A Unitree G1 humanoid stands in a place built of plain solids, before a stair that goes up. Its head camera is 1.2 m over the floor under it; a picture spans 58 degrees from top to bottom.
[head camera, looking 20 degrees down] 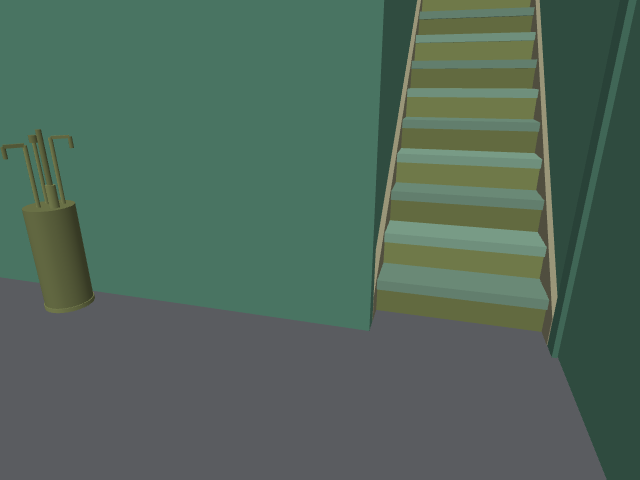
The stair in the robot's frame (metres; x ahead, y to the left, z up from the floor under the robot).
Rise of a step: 0.19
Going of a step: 0.23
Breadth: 0.85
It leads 16 degrees to the right of straight ahead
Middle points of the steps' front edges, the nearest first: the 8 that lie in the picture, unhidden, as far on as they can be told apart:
2.01 -0.72 0.19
2.24 -0.78 0.39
2.46 -0.84 0.58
2.68 -0.90 0.77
2.90 -0.97 0.96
3.12 -1.03 1.16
3.34 -1.09 1.35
3.57 -1.15 1.54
